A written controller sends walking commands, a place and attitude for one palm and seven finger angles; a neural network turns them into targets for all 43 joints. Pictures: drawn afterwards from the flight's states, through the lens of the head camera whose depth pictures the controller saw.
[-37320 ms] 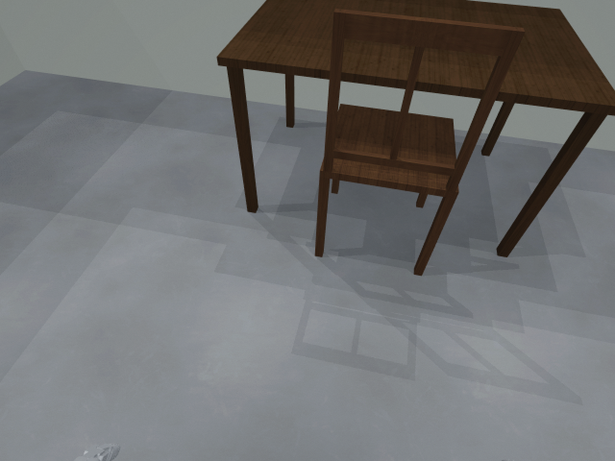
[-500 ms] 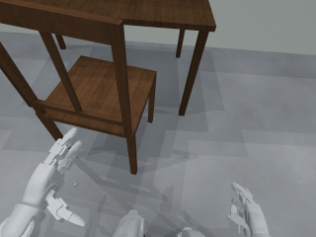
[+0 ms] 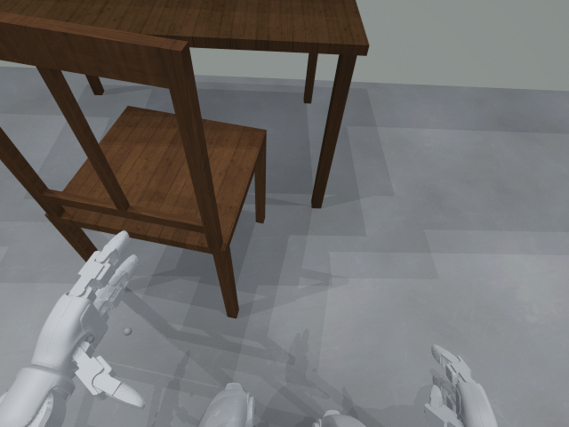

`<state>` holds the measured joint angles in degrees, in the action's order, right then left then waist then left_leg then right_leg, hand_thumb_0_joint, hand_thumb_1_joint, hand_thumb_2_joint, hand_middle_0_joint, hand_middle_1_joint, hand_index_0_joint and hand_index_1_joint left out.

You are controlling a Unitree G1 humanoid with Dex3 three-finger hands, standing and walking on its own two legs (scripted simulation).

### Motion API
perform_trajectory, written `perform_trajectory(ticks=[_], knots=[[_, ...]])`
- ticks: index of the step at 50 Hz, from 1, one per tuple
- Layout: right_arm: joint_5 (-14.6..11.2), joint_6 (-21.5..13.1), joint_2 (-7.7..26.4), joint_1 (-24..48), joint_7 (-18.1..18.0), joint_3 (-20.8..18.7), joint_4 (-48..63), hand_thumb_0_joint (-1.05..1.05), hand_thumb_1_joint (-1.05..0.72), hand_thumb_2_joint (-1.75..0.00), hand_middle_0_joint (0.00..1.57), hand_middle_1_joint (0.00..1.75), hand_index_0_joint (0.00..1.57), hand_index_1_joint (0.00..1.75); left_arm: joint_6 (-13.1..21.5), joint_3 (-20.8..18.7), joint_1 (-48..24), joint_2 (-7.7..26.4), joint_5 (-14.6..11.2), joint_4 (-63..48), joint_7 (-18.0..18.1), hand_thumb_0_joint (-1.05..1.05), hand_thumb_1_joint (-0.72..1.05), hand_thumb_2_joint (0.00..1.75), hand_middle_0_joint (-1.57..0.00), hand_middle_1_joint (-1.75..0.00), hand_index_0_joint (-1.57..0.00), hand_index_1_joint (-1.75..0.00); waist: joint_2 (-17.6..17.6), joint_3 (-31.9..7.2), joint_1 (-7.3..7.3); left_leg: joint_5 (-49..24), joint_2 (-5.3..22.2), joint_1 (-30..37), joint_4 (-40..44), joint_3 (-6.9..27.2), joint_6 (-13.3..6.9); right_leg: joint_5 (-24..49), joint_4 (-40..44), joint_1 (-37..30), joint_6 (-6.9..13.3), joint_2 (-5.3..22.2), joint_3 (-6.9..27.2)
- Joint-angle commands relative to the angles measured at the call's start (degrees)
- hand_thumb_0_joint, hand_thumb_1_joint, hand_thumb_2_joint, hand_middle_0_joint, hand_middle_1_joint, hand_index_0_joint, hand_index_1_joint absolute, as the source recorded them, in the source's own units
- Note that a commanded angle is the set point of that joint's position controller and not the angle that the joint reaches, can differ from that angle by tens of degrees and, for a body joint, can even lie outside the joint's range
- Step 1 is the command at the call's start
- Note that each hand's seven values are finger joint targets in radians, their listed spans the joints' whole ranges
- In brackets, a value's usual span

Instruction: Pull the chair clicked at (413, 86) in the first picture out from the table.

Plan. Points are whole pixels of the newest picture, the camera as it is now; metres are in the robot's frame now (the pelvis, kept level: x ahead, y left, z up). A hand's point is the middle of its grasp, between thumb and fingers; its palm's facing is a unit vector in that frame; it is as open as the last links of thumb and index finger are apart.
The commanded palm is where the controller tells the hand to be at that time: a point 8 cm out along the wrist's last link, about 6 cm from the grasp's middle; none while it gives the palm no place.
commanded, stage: raise the hand toward the chair's back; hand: left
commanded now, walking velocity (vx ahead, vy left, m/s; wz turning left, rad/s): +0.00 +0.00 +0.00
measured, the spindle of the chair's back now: (93, 150) +0.55 +0.36 +0.02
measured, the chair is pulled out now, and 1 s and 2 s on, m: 0.25 0.25 0.25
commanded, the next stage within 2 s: aim the fingers beside a spindle in 0.14 s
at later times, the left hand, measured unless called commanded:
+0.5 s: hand (141, 318) +0.25 +0.19 +0.03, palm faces -0.18 -0.98 -0.04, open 16.9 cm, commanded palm +0.25 +0.25 +0.04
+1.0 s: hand (163, 287) +0.30 +0.18 +0.02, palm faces -0.20 -0.98 -0.03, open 16.9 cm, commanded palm +0.30 +0.23 +0.02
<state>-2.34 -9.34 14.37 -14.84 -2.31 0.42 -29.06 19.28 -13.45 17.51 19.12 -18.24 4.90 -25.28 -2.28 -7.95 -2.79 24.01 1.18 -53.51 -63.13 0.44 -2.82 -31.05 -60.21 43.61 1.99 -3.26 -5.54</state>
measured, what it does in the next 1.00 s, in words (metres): stands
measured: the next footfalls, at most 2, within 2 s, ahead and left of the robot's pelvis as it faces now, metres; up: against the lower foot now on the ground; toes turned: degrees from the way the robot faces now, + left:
none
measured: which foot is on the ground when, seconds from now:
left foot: down 0.00-1.00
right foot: down 0.00-1.00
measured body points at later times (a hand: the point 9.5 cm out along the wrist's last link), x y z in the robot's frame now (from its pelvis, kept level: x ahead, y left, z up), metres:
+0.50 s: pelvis +0.00 -0.01 -0.01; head +0.07 +0.01 +0.44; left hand +0.26 +0.25 +0.04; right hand +0.17 -0.26 -0.08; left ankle +0.06 +0.09 -0.66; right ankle -0.01 -0.11 -0.66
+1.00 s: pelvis +0.00 +0.00 -0.02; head +0.08 +0.02 +0.43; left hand +0.31 +0.23 +0.02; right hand +0.14 -0.25 -0.10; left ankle +0.06 +0.09 -0.66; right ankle -0.01 -0.11 -0.66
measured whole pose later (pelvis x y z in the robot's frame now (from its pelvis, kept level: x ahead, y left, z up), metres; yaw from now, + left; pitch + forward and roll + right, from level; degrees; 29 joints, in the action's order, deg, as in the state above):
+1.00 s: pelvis +0.00 +0.00 -0.02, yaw -1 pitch +18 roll -4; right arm -1.6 -6.3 14.8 -14.9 -1.6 1.3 -30.7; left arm 20.9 -11.1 1.8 18.3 -15.6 16.6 -22.3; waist -2.3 -8.9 -3.6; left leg 25.7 1.4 -59.9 -67.5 -0.3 -3.0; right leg -33.0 -65.4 50.4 1.9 -3.2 -4.9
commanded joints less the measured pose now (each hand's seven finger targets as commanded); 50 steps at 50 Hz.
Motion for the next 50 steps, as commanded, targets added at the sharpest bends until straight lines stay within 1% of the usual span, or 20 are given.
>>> perform_trajectory(ticks=[1,6,8,12,14,17,19,22,25,26,28,30,36,39,41,44,46,47,48,50], knots=[[-0.25,-3.20,7.98,2.86,-0.42,-3.33,8.31,0.00,-0.90,-0.90,0.20,0.30,0.20,0.30,4.46,-5.06,-4.09,9.18,-1.31,-11.07,0.07,0.00,-0.50,0.30,-0.06,-0.08,-0.06,-0.08,-4.08,-12.10,0.17,-7.82,0.26,18.36,9.23,4.65,0.47,8.67,9.49,2.72,-0.53,0.73,3.01],[-0.31,-3.12,7.84,3.10,-0.45,-3.27,8.15,0.00,-0.90,-0.90,0.20,0.30,0.20,0.30,4.39,-5.11,-4.13,9.35,-1.44,-11.40,-0.18,0.00,-0.50,0.30,-0.06,-0.08,-0.06,-0.08,-3.68,-13.05,0.13,-9.50,0.19,18.77,8.75,4.30,0.33,10.35,9.67,1.65,-0.72,0.82,3.28],[-0.40,-2.88,7.76,3.29,-0.63,-3.22,8.19,0.00,-0.90,-0.90,0.20,0.30,0.20,0.30,4.08,-4.79,-4.16,8.78,-1.63,-10.18,-0.37,0.00,-0.50,0.30,-0.06,-0.08,-0.06,-0.08,-2.01,-11.77,-0.17,-8.56,0.11,17.41,8.46,3.96,0.21,9.79,10.34,1.60,-0.98,0.88,3.72],[-0.37,-2.88,7.75,3.56,-0.71,-3.10,8.05,0.00,-0.90,-0.90,0.20,0.30,0.20,0.30,4.35,-4.82,-4.77,8.99,-1.70,-9.76,-0.81,0.00,-0.50,0.30,-0.06,-0.08,-0.06,-0.08,-2.26,-11.70,-0.03,-8.58,0.05,17.11,8.16,3.87,0.24,9.82,10.23,1.44,-0.95,0.95,3.97],[-0.27,-2.89,7.91,3.26,-0.86,-3.03,7.44,0.00,-0.90,-0.90,0.20,0.30,0.20,0.30,4.64,-4.89,-7.35,9.14,-1.71,-8.65,-0.76,0.00,-0.50,0.30,-0.06,-0.08,-0.06,-0.08,-1.22,-11.52,-0.66,-8.48,0.04,16.03,7.10,3.89,0.04,9.92,9.80,2.20,-1.02,0.82,4.27],[-0.21,-2.97,7.99,3.19,-0.79,-2.83,7.55,0.00,-0.90,-0.90,0.20,0.30,0.20,0.30,5.19,-3.47,-8.56,8.00,-1.70,-7.93,-1.29,0.00,-0.50,0.30,-0.06,-0.08,-0.06,-0.08,-2.64,-11.56,-0.66,-7.83,0.00,15.90,6.91,3.79,0.20,9.06,9.49,3.13,-0.97,1.07,4.35],[-0.10,-2.83,8.36,2.79,-0.96,-2.88,6.99,0.00,-0.90,-0.90,0.20,0.30,0.20,0.30,5.08,-5.23,-9.95,10.00,-1.55,-5.75,-1.26,0.00,-0.50,0.30,-0.06,-0.08,-0.06,-0.08,-0.97,-11.72,-0.60,-7.80,0.11,14.36,6.06,3.84,0.08,8.95,9.03,3.12,-0.96,0.88,4.67],[-0.19,-2.87,8.45,2.76,-0.96,-2.79,7.26,0.00,-0.90,-0.90,0.20,0.30,0.20,0.30,5.47,-3.78,-12.80,9.28,-1.60,-6.91,-1.72,0.00,-0.50,0.30,-0.06,-0.08,-0.06,-0.08,-3.71,-13.51,-0.54,-8.27,0.13,15.98,6.06,3.68,0.15,9.34,8.56,3.62,-0.94,1.14,4.79],[-0.12,-2.54,8.53,2.49,-0.85,-2.91,6.97,0.00,-0.90,-0.90,0.20,0.30,0.20,0.30,5.01,-5.58,-12.88,10.72,-1.63,-5.21,-1.32,0.00,-0.50,0.30,-0.06,-0.08,-0.06,-0.08,-2.28,-14.58,-0.20,-9.45,0.19,15.30,5.58,3.64,0.07,10.66,8.13,2.90,-0.98,1.05,4.90],[-0.07,-2.37,8.58,2.45,-0.84,-2.94,6.94,0.00,-0.90,-0.90,0.20,0.30,0.20,0.30,4.94,-5.62,-12.54,10.74,-1.50,-4.75,-1.24,0.00,-0.50,0.30,-0.06,-0.08,-0.06,-0.08,-2.98,-14.59,0.02,-9.88,0.22,15.27,5.59,3.46,0.17,11.17,7.91,2.71,-0.94,1.06,4.89],[-0.10,-2.25,8.59,2.36,-0.68,-2.91,6.95,0.00,-0.90,-0.90,0.20,0.30,0.20,0.30,4.99,-4.27,-14.25,9.68,-1.38,-5.25,-0.99,0.00,-0.50,0.30,-0.06,-0.08,-0.06,-0.08,-3.60,-14.80,-0.37,-9.82,0.28,16.01,5.71,3.59,0.19,11.06,7.69,3.75,-0.97,1.08,4.50],[-0.03,-1.94,8.87,1.98,-0.63,-2.95,6.59,0.00,-0.90,-0.90,0.20,0.30,0.20,0.30,4.75,-4.56,-15.49,10.08,-1.05,-3.35,-0.55,0.00,-0.50,0.30,-0.06,-0.08,-0.06,-0.08,-2.50,-14.29,-0.61,-9.57,0.42,15.60,5.57,3.92,0.22,10.73,7.29,4.88,-0.95,0.92,4.21],[0.15,-1.24,9.14,1.42,-0.26,-3.03,6.64,0.00,-0.90,-0.90,0.20,0.30,0.20,0.30,5.02,-3.53,-17.05,9.16,-0.54,-2.02,0.39,0.00,-0.50,0.30,-0.06,-0.08,-0.06,-0.08,-2.98,-15.37,-0.61,-8.84,0.58,15.74,5.51,4.15,0.39,9.60,6.49,6.17,-0.89,0.97,3.79],[0.23,-0.89,9.45,0.83,-0.24,-3.03,6.19,0.00,-0.90,-0.90,0.20,0.30,0.20,0.30,5.40,-2.70,-20.62,9.01,0.16,-1.09,1.17,0.00,-0.50,0.30,-0.06,-0.08,-0.06,-0.08,-2.54,-15.28,-1.27,-8.29,0.71,15.81,5.21,4.73,0.34,9.01,5.77,7.93,-0.70,0.76,3.40],[0.30,-0.88,9.38,0.92,-0.10,-3.13,6.30,0.00,-0.90,-0.90,0.20,0.30,0.20,0.30,5.66,-2.04,-21.31,8.26,0.26,-1.91,1.47,0.00,-0.50,0.30,-0.06,-0.08,-0.06,-0.08,-3.94,-17.08,-1.04,-9.02,0.75,17.22,5.08,4.65,0.51,9.40,5.50,8.18,-0.76,1.09,3.51],[0.46,-0.27,9.75,0.41,-0.11,-3.18,5.64,0.00,-0.90,-0.90,0.20,0.30,0.20,0.30,5.83,-3.08,-23.25,9.97,1.17,-0.38,2.42,0.00,-0.50,0.30,-0.06,-0.08,-0.06,-0.08,-3.43,-17.06,-1.14,-9.19,0.90,17.20,4.82,5.14,0.63,9.36,4.68,9.20,-0.51,0.88,3.01],[0.38,0.02,9.48,0.64,0.18,-3.26,6.12,0.00,-0.90,-0.90,0.20,0.30,0.20,0.30,5.88,-1.23,-23.13,7.62,1.44,-0.65,2.90,0.00,-0.50,0.30,-0.06,-0.08,-0.06,-0.08,-4.46,-17.91,-0.97,-9.42,1.04,18.98,5.29,5.33,0.90,9.20,4.59,10.18,-0.52,1.06,2.79],[0.44,0.17,9.42,0.65,0.29,-3.10,5.90,0.00,-0.90,-0.90,0.20,0.30,0.20,0.30,5.70,-0.59,-24.56,7.09,1.37,-0.16,3.10,0.00,-0.50,0.30,-0.06,-0.08,-0.06,-0.08,-4.17,-17.40,-1.38,-9.07,1.04,18.73,5.22,5.51,0.87,9.22,4.74,10.49,-0.57,1.08,2.84],[0.49,0.45,9.70,0.29,0.23,-3.22,5.63,0.00,-0.90,-0.90,0.20,0.30,0.20,0.30,5.70,-2.28,-24.68,8.81,1.50,0.60,3.48,0.00,-0.50,0.30,-0.06,-0.08,-0.06,-0.08,-2.87,-17.53,-1.07,-9.07,1.08,17.99,5.09,5.48,0.88,9.31,4.63,9.83,-0.54,0.99,2.90],[0.56,1.18,9.80,0.37,0.21,-3.03,5.63,0.00,-0.90,-0.90,0.20,0.30,0.20,0.30,5.35,-1.96,-26.14,8.67,2.36,3.42,4.02,0.00,-0.50,0.30,-0.06,-0.08,-0.06,-0.08,-1.80,-16.70,-1.38,-8.24,0.88,15.70,4.43,5.06,0.76,8.86,4.27,10.17,-0.63,1.01,3.09]])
